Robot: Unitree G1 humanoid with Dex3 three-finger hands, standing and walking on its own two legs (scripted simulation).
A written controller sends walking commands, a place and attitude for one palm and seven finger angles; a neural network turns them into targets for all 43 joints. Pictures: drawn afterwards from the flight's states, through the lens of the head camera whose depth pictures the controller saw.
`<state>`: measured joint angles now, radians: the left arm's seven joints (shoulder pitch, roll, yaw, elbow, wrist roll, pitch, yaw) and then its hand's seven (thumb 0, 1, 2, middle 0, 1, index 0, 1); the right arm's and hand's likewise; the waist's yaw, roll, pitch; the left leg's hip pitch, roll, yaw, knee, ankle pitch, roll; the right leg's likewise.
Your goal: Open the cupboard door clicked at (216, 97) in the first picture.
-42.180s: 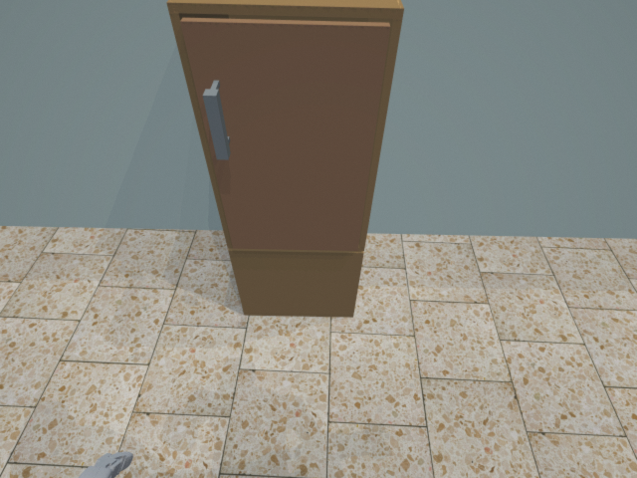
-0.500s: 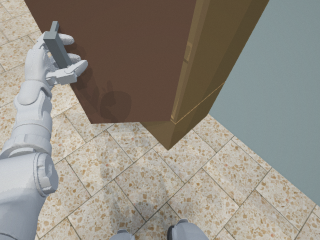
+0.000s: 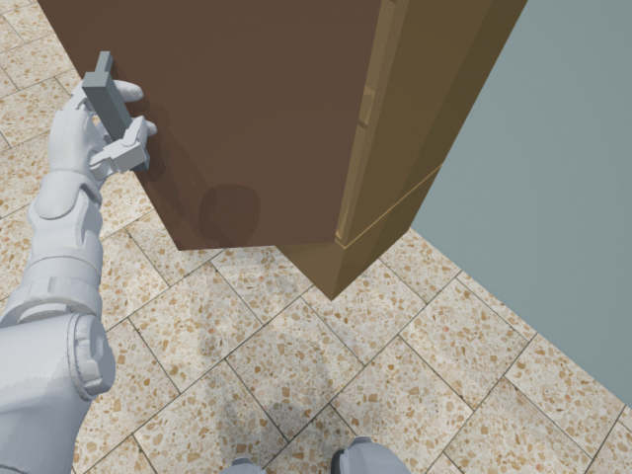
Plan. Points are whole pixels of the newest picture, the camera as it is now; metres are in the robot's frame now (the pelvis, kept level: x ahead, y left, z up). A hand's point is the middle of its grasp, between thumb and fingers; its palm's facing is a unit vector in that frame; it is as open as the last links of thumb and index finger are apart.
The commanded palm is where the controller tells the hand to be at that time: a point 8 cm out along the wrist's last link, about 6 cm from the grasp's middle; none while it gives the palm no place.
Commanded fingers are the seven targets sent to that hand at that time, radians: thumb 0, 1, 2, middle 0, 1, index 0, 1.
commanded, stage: pull the door open along its arc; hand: left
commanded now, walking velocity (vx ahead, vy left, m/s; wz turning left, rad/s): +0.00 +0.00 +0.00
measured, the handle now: (123, 114) +0.55 +0.21 +0.10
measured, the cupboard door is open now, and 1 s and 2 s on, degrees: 51 99 96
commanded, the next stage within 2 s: open thumb and fingers to let go in 1.00 s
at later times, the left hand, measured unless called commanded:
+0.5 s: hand (174, 241) +0.36 +0.13 +0.10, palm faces +0.13 -0.99 +0.07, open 6.4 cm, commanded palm +0.31 +0.20 +0.10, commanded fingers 0.00 0.90 0.90 -0.40 -1.35 -0.40 -1.35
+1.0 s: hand (262, 301) +0.29 +0.04 +0.10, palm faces +0.31 -0.95 -0.04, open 6.4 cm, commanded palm +0.23 +0.08 +0.10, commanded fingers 0.00 0.90 0.90 -0.40 -1.35 -0.40 -1.35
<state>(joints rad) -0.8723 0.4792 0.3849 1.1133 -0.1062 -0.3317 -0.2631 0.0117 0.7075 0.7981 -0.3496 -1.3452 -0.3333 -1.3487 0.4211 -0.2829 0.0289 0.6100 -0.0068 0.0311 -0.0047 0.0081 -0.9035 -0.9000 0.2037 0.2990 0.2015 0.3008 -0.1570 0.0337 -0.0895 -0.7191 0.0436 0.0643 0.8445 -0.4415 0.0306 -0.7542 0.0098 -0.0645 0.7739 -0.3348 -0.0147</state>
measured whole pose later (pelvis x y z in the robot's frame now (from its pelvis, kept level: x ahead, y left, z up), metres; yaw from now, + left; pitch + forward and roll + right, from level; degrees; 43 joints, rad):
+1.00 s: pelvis +0.03 -0.04 +0.02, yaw +3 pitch +4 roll +0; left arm 0.24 -0.05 -0.29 -0.14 0.06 -0.03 0.50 0.03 0.65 0.71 -0.30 -1.30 -0.33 -1.33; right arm 0.20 -0.19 0.00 0.55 -0.05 0.07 0.01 0.01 -0.90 -0.90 0.20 0.30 0.20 0.30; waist -0.02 0.06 -0.07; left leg -0.32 0.04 0.02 0.67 -0.42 -0.03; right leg -0.37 0.01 -0.11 0.68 -0.38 -0.06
